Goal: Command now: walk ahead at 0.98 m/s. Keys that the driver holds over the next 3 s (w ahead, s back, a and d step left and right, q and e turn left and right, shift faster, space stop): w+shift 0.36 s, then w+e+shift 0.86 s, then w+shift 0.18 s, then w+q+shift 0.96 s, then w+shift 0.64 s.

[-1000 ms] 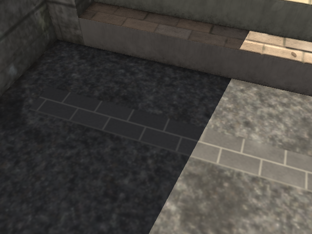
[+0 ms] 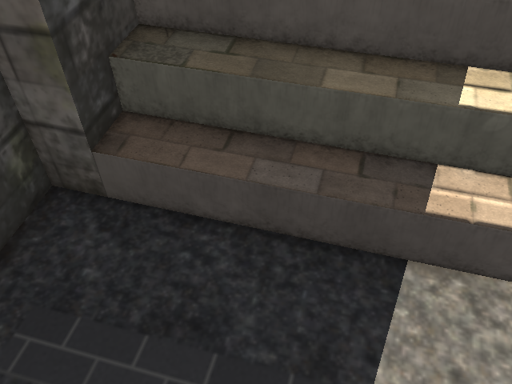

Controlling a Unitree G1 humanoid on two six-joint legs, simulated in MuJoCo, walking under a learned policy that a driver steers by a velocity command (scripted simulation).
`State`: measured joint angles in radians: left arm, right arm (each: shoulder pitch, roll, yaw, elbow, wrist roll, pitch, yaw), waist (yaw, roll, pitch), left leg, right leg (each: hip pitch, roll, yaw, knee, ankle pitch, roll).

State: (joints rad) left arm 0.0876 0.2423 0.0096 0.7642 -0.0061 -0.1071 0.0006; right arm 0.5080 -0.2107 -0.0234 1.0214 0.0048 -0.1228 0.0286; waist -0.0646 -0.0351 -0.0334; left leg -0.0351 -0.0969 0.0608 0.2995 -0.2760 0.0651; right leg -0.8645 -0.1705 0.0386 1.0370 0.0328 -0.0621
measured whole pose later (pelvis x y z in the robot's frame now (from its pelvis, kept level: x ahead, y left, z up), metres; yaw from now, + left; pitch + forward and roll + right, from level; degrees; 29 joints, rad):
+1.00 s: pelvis +0.85 -0.05 +0.00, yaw -26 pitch +0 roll +3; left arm 0.05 0.29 0.02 0.55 -0.05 0.01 0.03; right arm 0.40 -0.31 -0.06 0.90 -0.03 -0.09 -0.02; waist -0.08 -0.03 0.00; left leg -0.01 0.03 0.23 0.35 -0.32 -0.03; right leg -1.03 -0.07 -0.01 1.95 -0.53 -0.02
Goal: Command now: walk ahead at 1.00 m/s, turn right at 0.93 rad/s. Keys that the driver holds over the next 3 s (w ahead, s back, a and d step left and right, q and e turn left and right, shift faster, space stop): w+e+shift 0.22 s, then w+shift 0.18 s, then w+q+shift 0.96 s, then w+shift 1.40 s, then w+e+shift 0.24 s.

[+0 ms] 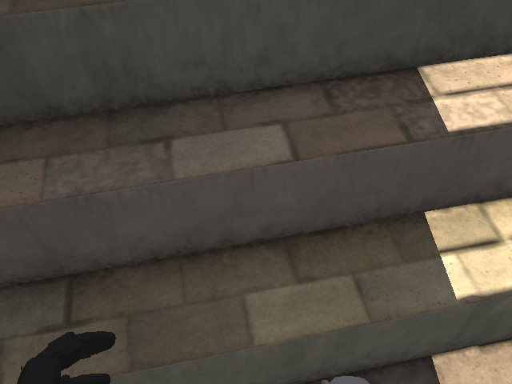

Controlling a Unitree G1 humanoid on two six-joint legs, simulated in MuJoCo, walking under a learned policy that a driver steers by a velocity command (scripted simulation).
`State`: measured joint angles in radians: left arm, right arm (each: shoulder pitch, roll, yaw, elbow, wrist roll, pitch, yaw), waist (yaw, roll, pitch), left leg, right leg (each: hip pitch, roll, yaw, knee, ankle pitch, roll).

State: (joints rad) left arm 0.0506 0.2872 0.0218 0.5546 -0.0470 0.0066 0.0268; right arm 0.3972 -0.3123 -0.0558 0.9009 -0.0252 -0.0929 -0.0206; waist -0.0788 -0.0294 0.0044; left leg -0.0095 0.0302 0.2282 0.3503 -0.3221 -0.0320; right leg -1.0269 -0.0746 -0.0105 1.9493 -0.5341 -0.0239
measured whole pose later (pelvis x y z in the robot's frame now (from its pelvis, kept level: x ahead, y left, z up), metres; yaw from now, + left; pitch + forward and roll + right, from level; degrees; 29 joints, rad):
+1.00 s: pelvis +0.59 -0.22 +0.45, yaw +2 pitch +6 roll +0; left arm -0.06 0.06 -0.17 0.50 0.03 -0.18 -0.02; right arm 0.40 -0.17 0.00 0.84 -0.03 -0.05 0.00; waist -0.03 0.00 -0.12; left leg -0.40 -0.18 -0.25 0.92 -0.13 0.08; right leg -0.44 -0.07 0.00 0.78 -0.05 -0.09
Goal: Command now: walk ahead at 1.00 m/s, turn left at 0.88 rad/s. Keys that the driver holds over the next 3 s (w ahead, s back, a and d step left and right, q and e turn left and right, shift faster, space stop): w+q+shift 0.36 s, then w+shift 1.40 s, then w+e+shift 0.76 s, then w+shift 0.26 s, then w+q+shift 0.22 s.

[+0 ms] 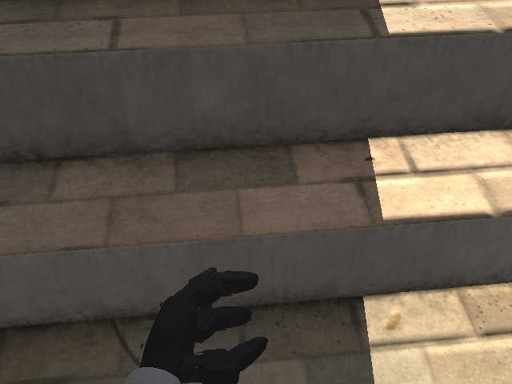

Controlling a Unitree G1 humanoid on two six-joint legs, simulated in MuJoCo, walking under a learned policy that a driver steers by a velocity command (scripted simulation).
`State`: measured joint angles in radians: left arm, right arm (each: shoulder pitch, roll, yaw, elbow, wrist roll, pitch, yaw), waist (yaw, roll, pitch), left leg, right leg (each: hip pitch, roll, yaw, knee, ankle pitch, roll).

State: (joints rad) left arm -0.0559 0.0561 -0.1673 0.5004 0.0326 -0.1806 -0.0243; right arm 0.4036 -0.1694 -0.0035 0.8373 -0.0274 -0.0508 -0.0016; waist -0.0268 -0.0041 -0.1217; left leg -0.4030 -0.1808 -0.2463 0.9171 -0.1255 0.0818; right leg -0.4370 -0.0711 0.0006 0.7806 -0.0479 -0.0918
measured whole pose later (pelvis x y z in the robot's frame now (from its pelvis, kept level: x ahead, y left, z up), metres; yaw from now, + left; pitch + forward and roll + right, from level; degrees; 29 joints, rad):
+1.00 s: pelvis -0.07 -0.08 -0.06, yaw +30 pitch +1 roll -1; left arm -0.09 0.09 -0.03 0.51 -0.05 -0.09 -0.01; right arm 0.44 -0.14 0.05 0.88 -0.04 -0.01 0.04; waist -0.02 -0.07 -0.06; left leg -0.37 0.03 0.14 0.82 -0.73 -0.01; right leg -1.26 0.01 0.16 2.44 -0.45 0.00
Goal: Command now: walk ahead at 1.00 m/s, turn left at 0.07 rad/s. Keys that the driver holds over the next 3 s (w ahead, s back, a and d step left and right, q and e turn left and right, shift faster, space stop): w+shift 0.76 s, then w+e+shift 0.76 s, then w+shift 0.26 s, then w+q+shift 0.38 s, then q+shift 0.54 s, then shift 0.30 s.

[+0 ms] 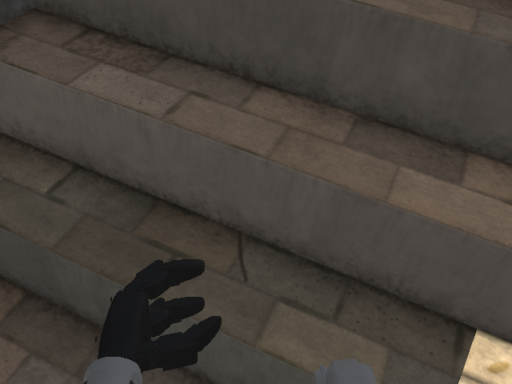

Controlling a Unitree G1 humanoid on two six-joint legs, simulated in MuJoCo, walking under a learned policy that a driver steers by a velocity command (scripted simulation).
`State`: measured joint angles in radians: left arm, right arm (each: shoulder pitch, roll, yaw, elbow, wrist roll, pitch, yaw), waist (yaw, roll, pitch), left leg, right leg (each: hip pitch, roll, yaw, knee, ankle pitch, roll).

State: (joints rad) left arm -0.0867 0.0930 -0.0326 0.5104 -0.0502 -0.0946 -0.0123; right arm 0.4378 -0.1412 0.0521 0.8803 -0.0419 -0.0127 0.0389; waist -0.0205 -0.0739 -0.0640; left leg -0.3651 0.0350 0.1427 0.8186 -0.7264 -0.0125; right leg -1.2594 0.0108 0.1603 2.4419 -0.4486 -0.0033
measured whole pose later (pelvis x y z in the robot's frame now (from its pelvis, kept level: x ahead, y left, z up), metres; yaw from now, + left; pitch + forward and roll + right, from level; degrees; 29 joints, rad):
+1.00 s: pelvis +0.03 +0.13 +0.02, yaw -7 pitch +0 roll +1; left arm 0.11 0.11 -0.06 0.59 -0.02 0.01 0.00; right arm 0.38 -0.17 0.05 0.82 -0.08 -0.08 -0.01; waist -0.01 -0.03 -0.08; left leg -0.32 0.05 0.25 0.69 -0.37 0.06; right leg -1.14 0.04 0.02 2.36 -0.12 -0.03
